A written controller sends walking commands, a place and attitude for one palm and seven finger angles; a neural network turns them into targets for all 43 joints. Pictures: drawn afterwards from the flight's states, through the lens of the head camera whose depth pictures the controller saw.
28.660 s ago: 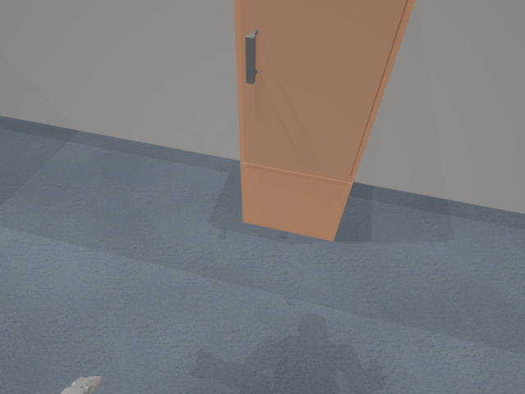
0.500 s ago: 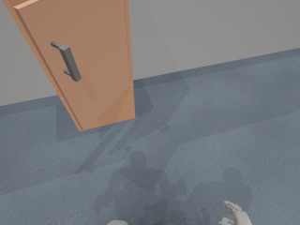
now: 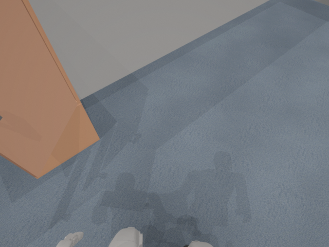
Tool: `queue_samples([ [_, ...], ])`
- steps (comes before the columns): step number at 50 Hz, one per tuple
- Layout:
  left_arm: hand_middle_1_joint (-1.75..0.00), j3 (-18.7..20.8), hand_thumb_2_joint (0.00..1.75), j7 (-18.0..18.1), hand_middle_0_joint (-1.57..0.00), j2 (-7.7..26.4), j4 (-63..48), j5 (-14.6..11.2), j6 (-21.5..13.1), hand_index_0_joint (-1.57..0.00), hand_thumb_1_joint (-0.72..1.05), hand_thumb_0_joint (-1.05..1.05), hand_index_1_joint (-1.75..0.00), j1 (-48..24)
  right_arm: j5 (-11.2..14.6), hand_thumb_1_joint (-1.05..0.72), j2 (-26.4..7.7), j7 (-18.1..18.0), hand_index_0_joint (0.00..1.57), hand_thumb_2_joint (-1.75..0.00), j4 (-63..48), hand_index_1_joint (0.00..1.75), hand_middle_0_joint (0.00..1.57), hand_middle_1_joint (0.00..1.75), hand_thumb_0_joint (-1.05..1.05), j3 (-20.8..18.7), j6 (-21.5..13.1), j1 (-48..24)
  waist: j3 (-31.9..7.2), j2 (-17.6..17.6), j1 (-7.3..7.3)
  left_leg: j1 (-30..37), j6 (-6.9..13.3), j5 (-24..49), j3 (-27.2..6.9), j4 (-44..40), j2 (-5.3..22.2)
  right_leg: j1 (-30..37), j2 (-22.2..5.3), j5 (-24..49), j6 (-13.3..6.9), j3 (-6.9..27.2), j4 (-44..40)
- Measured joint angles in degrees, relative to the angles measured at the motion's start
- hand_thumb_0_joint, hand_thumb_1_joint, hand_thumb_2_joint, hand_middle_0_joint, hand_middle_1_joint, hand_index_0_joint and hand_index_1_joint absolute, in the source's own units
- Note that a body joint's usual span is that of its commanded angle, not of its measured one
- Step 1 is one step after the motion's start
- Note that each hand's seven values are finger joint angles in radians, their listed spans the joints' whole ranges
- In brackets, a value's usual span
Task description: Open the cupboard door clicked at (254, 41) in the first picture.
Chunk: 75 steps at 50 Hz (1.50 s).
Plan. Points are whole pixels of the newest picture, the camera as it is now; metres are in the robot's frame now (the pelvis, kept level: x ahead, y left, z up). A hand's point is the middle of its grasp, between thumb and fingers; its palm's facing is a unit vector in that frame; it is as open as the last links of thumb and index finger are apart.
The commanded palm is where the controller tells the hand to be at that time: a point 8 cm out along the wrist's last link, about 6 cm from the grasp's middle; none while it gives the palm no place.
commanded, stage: walk to a spot facing it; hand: left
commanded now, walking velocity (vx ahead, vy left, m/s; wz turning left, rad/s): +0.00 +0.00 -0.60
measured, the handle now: out of the picture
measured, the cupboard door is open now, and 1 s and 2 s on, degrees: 40 40 40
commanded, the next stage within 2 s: turn to face it in 1.76 s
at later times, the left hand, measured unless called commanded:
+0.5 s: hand (111, 224) +0.18 +0.16 -0.16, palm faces -0.32 -0.92 -0.23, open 7.4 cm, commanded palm none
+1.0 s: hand (144, 165) +0.36 +0.09 -0.16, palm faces -0.53 -0.83 -0.16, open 7.4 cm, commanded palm none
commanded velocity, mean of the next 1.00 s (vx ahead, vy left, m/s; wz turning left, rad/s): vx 0.27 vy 0.00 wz -0.53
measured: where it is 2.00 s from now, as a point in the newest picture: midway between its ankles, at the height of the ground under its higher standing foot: (230, 180)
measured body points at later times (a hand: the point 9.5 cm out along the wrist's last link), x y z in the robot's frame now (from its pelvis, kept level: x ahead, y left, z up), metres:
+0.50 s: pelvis +0.02 +0.00 +0.00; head +0.06 -0.02 +0.45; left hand +0.20 +0.21 -0.14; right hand -0.05 -0.25 -0.15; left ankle +0.04 +0.13 -0.72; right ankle -0.02 -0.11 -0.73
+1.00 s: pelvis +0.19 -0.04 +0.01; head +0.25 -0.04 +0.46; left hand +0.39 +0.13 -0.15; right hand +0.08 -0.24 -0.12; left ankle +0.25 +0.05 -0.73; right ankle +0.12 -0.15 -0.64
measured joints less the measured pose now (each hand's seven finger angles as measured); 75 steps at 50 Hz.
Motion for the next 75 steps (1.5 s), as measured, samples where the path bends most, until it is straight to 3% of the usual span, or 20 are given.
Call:
queue_samples([
  [6,-0.30,-0.1,0.90,-0.4,-0.20,-0.3,0.7,-0.1,1.3,-0.20,0.90,0.00,-0.30,1.1,0.2,-0.91,1.5,0.2,0.20,-0.90,-2.0,0.30,0.20,0.30,0.01,0.6,-1.7,0.2,-1.9,-2.1,-0.13,5.7,0.9,6.5,0.0,-20.1,-2.1,-1.0,1.4,1.0,1.5,4.6,-0.3],
  [7,-0.30,-0.2,0.90,-0.5,-0.20,-0.6,0.5,-0.4,1.7,-0.20,0.90,0.00,-0.30,1.3,-0.1,-0.91,1.2,0.1,0.20,-0.90,-2.6,0.30,0.20,0.30,0.00,0.9,-2.4,0.9,-2.8,-1.0,-0.30,6.9,2.0,9.4,-1.0,-25.1,-1.3,-2.3,2.5,-0.8,1.4,4.4,1.4],
  [10,-0.30,0.5,0.90,-1.2,-0.20,0.3,0.8,-0.3,2.1,-0.20,0.90,0.00,-0.30,0.4,-1.0,-0.91,2.7,-0.2,0.20,-0.90,-2.1,0.30,0.20,0.30,0.00,1.7,-3.1,1.7,-2.3,-1.9,-0.05,6.6,4.2,12.2,0.7,-23.4,-0.2,-7.1,2.1,-11.5,1.7,1.7,15.4],
  [14,-0.30,1.6,0.90,-2.3,-0.20,0.7,0.9,-0.1,2.1,-0.20,0.90,0.00,-0.30,-0.2,-1.5,-0.91,4.2,-0.3,0.20,-0.90,-1.2,0.30,0.20,0.30,0.00,2.5,-2.9,3.8,-2.8,-1.9,0.79,9.7,3.9,13.2,3.1,-28.5,1.5,-9.8,-0.5,-10.0,3.0,-3.2,25.9],
  [19,-0.30,1.2,0.90,-3.1,-0.20,-0.1,1.1,0.0,1.4,-0.19,0.91,0.00,-0.30,0.7,-1.7,-0.91,4.1,0.3,0.21,-0.90,-0.3,0.30,0.20,0.30,0.00,2.2,-3.6,5.7,-4.2,0.3,0.11,12.1,3.0,13.7,6.6,-31.6,4.0,-4.5,-2.3,-10.9,2.2,-6.9,13.5],
  [23,-0.30,0.7,0.90,-3.4,-0.20,-0.2,1.3,0.1,0.1,-0.19,0.90,0.00,-0.30,1.3,-1.4,-0.91,3.2,1.0,0.21,-0.90,0.4,0.30,0.20,0.30,0.00,1.5,-3.6,7.8,-5.2,1.3,-0.87,11.6,1.5,9.9,9.1,-26.6,6.0,3.1,-2.0,-8.8,0.0,-8.5,-1.5],
  [26,-0.30,0.5,0.90,-2.2,-0.20,-1.0,1.7,-0.1,-1.8,-0.19,0.90,0.00,-0.30,1.4,-0.8,-0.91,1.9,1.4,0.20,-0.90,2.5,0.30,0.20,0.30,0.00,0.7,-1.8,7.1,-4.2,1.8,-0.26,6.1,1.1,-0.9,4.4,-10.6,4.4,3.3,-1.3,-1.9,-1.2,-7.2,-0.6],
  [29,-0.30,0.3,0.90,-1.2,-0.20,-1.9,2.3,-0.1,-2.6,-0.20,0.90,0.00,-0.30,3.6,-0.9,-0.91,1.1,2.0,0.20,-0.90,3.3,0.30,0.20,0.30,0.01,0.0,-1.1,5.2,-3.8,1.6,0.31,0.4,0.7,2.3,1.6,-2.1,2.5,6.1,-0.7,-3.1,-1.3,-5.4,-3.5],
  [37,-0.30,0.5,0.90,-1.7,-0.20,-1.9,6.7,0.0,-2.9,-0.20,0.90,0.00,-0.30,8.9,-0.7,-0.91,2.2,2.6,0.20,-0.90,-0.8,0.30,0.20,0.30,0.01,-0.3,-3.9,-0.3,-3.1,-1.5,1.33,-1.1,0.5,11.8,1.1,-18.1,0.3,12.2,-0.6,-3.8,0.2,0.2,-9.0],
  [39,-0.30,0.7,0.90,-1.7,-0.20,-2.0,7.4,-0.1,-2.5,-0.20,0.90,0.00,-0.30,10.0,-0.7,-0.91,2.1,2.4,0.20,-0.90,-1.8,0.30,0.20,0.30,0.01,0.2,-5.4,-0.6,-3.5,-1.4,1.50,2.5,0.9,12.4,1.3,-25.4,-0.1,12.0,-0.2,-7.0,0.5,1.5,-5.6],
  [42,-0.30,1.2,0.90,-1.8,-0.20,-1.5,8.5,-0.3,-1.4,-0.20,0.90,0.00,-0.30,9.4,-1.7,-0.91,2.7,1.2,0.20,-0.90,-2.2,0.30,0.20,0.30,0.00,1.0,-7.4,-0.3,-3.6,-1.4,0.97,2.9,4.9,15.7,2.7,-22.8,0.7,4.0,0.6,-13.4,-1.2,0.8,17.2],
  [44,-0.30,1.6,0.90,-2.0,-0.20,-0.6,8.5,0.2,-1.3,-0.20,0.90,0.01,-0.30,7.7,-1.9,-0.91,4.0,0.8,0.20,-0.90,-1.7,0.30,0.20,0.30,0.00,1.5,-7.6,1.3,-3.9,-2.5,1.09,5.1,5.3,13.4,4.2,-23.9,0.7,-2.5,-0.2,-9.8,-1.7,-1.1,30.5],
  [47,-0.30,1.9,0.90,-2.6,-0.20,-0.1,6.8,0.5,-1.5,-0.19,0.91,0.01,-0.30,4.5,-1.6,-0.91,5.8,0.4,0.20,-0.90,0.5,0.30,0.20,0.30,0.00,2.2,-7.8,4.3,-3.9,-3.2,1.64,9.7,4.5,14.3,6.2,-30.0,0.5,-10.0,-2.6,-2.4,-0.8,-3.6,36.6],
  [54,-0.30,1.2,0.90,-3.2,-0.19,-1.4,3.4,0.6,-1.4,-0.19,0.91,0.00,-0.30,-1.3,-1.4,-0.91,7.4,0.8,0.20,-0.90,5.2,0.30,0.20,0.30,0.00,2.3,-7.3,11.1,-4.1,-1.6,-0.11,19.1,3.8,13.9,11.0,-39.4,0.6,-15.8,-5.6,4.1,0.0,-7.0,19.7],
  [61,-0.30,0.4,0.90,-3.0,-0.19,-2.3,2.3,0.5,-2.5,-0.19,0.91,0.00,-0.30,-6.5,-1.7,-0.91,6.9,1.1,0.20,-0.90,8.7,0.30,0.20,0.30,0.00,2.1,-5.9,16.6,-2.8,0.4,-3.52,24.6,0.2,5.6,13.9,-34.6,3.2,-7.7,-3.3,2.1,-2.8,-10.2,2.0],
  [62,-0.30,0.3,0.90,-2.9,-0.19,-2.0,1.9,0.5,-3.5,-0.19,0.91,0.00,-0.30,-6.8,-1.3,-0.91,7.2,1.2,0.20,-0.90,9.4,0.30,0.20,0.30,0.00,2.1,-5.6,17.5,-3.0,-0.2,-3.46,22.9,0.4,3.5,13.7,-28.6,3.9,-5.7,-3.3,2.5,-4.1,-10.0,0.1],
  [64,-0.30,0.4,0.90,-1.9,-0.19,-2.5,1.7,-0.1,-5.2,-0.19,0.91,0.00,-0.30,-6.8,-0.6,-0.91,6.9,1.5,0.20,-0.90,10.7,0.30,0.20,0.30,0.01,2.0,-4.2,15.7,-1.7,0.2,-2.79,15.7,1.4,-0.7,8.1,-9.0,4.3,-5.4,-2.2,0.9,-4.7,-9.8,3.7],
  [67,-0.30,-0.1,0.90,-0.7,-0.20,-3.5,2.9,-0.7,-5.4,-0.19,0.91,0.00,-0.30,-4.2,-0.6,-0.91,6.2,1.4,0.20,-0.90,10.5,0.30,0.20,0.30,0.01,1.3,-3.6,11.3,-1.2,0.6,-2.84,5.3,1.8,3.9,2.8,6.9,3.6,-0.9,-0.5,-0.3,-4.2,-9.6,0.4],
  [70,-0.30,0.4,0.90,0.2,-0.20,-4.3,5.3,-1.0,-5.5,-0.20,0.92,-0.01,-0.30,-0.5,-0.9,-0.91,6.0,1.3,0.20,-0.90,8.3,0.30,0.20,0.30,0.01,0.8,-4.1,7.4,-2.6,0.0,-2.72,-1.1,1.3,7.8,1.9,3.2,4.0,3.9,0.7,0.9,-4.3,-8.9,-6.1],
  [75,-0.30,0.9,0.90,0.1,-0.20,-2.8,8.3,-0.7,-6.3,-0.20,0.95,-0.03,-0.30,4.3,-1.1,-0.92,5.8,2.0,0.20,-0.90,5.3,0.30,0.19,0.30,0.01,0.3,-4.6,1.7,-4.6,-0.2,-0.59,-5.6,1.0,13.8,1.6,-9.1,4.0,10.7,1.8,0.2,-4.3,-8.1,-12.6],
])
